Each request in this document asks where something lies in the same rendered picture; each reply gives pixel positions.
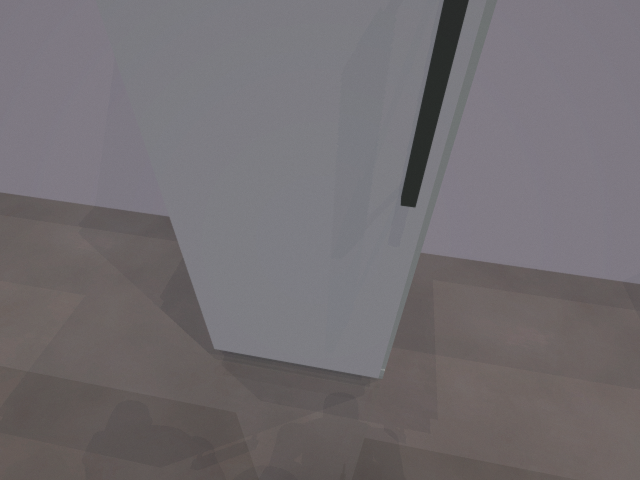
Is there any handle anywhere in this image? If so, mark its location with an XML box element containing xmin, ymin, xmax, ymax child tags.
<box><xmin>401</xmin><ymin>0</ymin><xmax>469</xmax><ymax>207</ymax></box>

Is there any fridge door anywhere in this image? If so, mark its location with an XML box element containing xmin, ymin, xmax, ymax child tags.
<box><xmin>96</xmin><ymin>0</ymin><xmax>487</xmax><ymax>378</ymax></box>

